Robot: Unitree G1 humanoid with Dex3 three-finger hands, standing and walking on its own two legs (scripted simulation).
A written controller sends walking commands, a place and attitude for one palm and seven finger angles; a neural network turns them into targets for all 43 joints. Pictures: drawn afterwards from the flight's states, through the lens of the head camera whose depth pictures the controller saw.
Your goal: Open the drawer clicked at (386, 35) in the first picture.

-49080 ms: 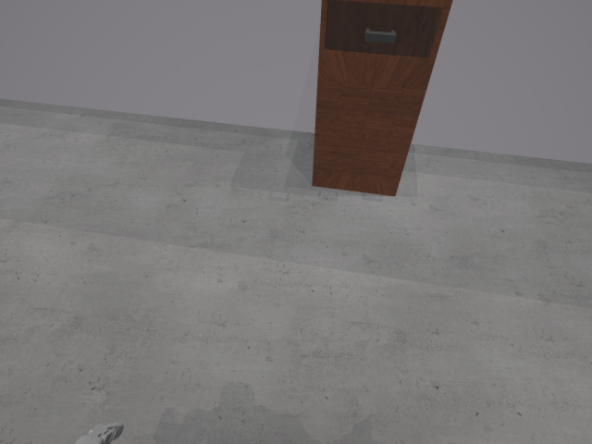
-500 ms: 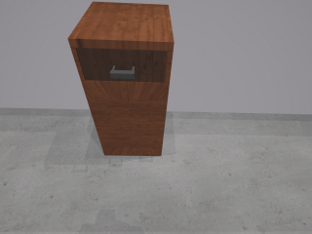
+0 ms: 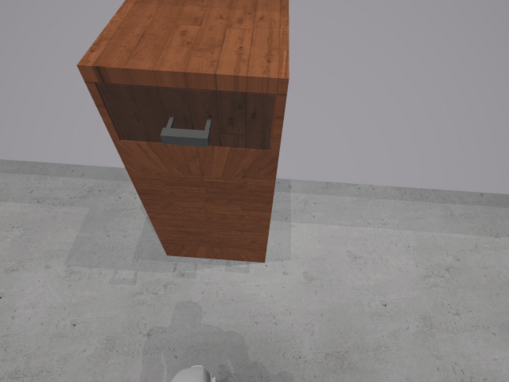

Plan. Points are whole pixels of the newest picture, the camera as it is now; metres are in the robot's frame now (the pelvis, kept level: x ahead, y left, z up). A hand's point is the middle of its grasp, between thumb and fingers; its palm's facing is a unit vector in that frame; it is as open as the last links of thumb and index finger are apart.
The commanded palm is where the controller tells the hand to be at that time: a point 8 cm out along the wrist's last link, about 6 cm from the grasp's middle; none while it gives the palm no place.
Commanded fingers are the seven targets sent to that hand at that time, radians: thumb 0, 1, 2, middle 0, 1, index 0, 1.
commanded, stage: come to a stop and stand still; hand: left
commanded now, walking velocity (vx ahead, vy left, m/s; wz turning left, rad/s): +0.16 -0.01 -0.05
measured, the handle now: (188, 130) +0.60 +0.18 +0.00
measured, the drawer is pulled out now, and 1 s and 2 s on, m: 0.00 0.00 0.00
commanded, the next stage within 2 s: look again from close up in 1.76 s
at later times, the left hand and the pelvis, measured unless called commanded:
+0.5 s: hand out of the picture +0.13 +0.19 -0.17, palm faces +0.03 -0.96 -0.29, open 7.3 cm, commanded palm none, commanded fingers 0.00 0.90 0.90 -0.20 -0.30 -0.20 -0.30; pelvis +0.06 -0.02 +0.00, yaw -1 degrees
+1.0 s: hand out of the picture +0.11 +0.18 -0.16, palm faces -0.07 -0.96 -0.27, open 7.3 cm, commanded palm none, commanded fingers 0.00 0.90 0.90 -0.20 -0.30 -0.20 -0.30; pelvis +0.03 +0.00 -0.01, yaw -4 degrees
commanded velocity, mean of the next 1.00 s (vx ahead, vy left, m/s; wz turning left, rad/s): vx -0.11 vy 0.02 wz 0.00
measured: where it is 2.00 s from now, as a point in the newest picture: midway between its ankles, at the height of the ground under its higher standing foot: outside the picture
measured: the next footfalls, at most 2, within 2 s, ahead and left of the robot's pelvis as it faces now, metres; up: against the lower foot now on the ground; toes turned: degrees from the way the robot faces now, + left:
left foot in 0.08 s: +0.12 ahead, +0.13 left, +0.00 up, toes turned +7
right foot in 0.26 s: +0.10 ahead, -0.12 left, +0.00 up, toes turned -5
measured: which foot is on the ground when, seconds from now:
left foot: up 0.00-0.06, down 0.08-0.30, up 0.32-0.56, down 0.58-1.00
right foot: down 0.00-0.08, up 0.10-0.24, down 0.26-1.00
